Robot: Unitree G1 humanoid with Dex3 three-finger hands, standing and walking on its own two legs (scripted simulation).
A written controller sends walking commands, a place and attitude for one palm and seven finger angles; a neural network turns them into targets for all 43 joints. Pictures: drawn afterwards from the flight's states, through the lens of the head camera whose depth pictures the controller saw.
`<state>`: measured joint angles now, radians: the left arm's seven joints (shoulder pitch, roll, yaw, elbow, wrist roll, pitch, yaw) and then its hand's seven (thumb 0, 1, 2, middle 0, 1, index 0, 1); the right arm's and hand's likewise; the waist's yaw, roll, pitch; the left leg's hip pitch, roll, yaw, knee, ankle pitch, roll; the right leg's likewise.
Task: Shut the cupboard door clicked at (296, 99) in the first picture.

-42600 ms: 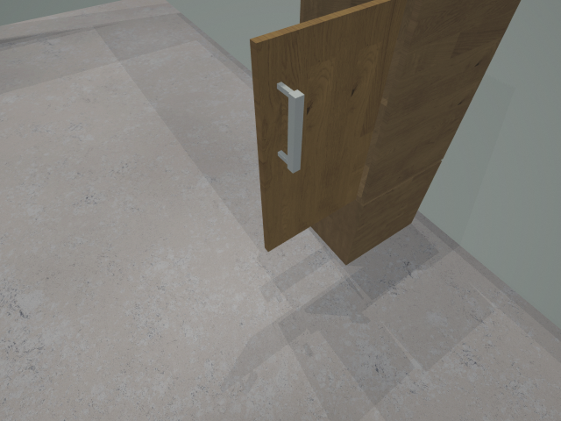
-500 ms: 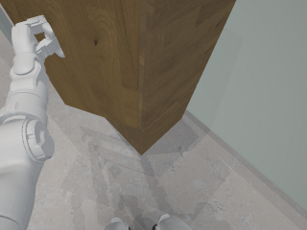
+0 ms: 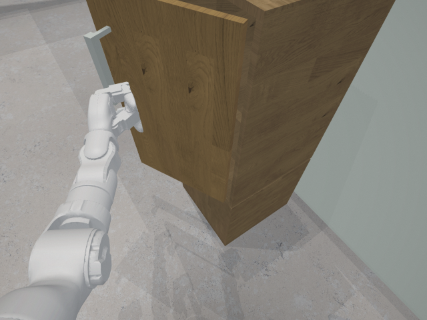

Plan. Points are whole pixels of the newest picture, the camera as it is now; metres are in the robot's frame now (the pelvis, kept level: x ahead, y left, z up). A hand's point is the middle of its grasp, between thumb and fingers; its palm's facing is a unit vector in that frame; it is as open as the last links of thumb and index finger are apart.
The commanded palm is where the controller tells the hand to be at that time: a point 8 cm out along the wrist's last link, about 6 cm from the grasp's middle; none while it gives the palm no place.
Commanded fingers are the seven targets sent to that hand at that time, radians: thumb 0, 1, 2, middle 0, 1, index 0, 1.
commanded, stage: draw the hand back to the body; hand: left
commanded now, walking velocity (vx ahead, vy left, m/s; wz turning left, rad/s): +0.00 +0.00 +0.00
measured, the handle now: (110, 68) +0.64 +0.23 +0.12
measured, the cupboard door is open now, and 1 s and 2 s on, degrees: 27 27 27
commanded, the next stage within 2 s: step back with the hand held close in 1.62 s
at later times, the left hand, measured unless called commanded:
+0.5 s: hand (102, 144) +0.37 +0.17 +0.15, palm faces +0.10 -0.99 -0.02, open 3.1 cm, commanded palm +0.33 +0.22 +0.16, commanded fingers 0.00 0.90 0.90 -1.19 -1.38 -1.19 -1.38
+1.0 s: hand (15, 211) +0.25 +0.24 +0.18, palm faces +0.36 -0.89 -0.29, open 4.3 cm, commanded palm +0.20 +0.28 +0.19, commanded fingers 0.00 0.90 0.90 -0.50 -0.63 -0.50 -0.63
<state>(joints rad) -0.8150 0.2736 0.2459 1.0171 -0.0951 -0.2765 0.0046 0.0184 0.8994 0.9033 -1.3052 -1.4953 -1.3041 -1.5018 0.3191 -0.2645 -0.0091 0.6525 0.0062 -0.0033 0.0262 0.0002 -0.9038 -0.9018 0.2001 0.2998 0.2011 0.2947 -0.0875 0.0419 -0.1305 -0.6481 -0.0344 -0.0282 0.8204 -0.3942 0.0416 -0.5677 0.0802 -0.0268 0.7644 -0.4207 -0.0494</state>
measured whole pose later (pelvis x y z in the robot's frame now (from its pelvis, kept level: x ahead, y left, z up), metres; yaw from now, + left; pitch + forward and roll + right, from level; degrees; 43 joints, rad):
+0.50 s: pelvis -0.01 -0.01 +0.02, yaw -1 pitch +5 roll -1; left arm -0.39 0.29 0.26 0.55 -0.21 -0.16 -0.10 0.02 0.90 0.90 -1.30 -1.49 -1.30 -1.50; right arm 0.37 -0.27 0.01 0.65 0.06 -0.02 -0.05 0.01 -0.90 -0.90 0.20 0.30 0.20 0.29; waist -0.04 0.06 -0.10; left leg -0.45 -0.02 -0.01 0.69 -0.33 0.03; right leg -0.38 0.09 0.00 0.65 -0.36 -0.06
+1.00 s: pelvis +0.00 +0.00 +0.04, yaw +0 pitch -2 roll +0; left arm 0.19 0.31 0.21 -0.14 -0.09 -0.06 0.07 0.02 0.89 0.90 -0.77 -0.91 -0.77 -0.92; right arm 0.15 -0.22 0.06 0.59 0.03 -0.02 -0.07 0.01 -0.90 -0.90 0.20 0.30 0.20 0.30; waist 0.06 0.07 -0.03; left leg -0.16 -0.06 -0.02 0.45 -0.24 0.05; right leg -0.10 0.05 0.00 0.42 -0.28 -0.04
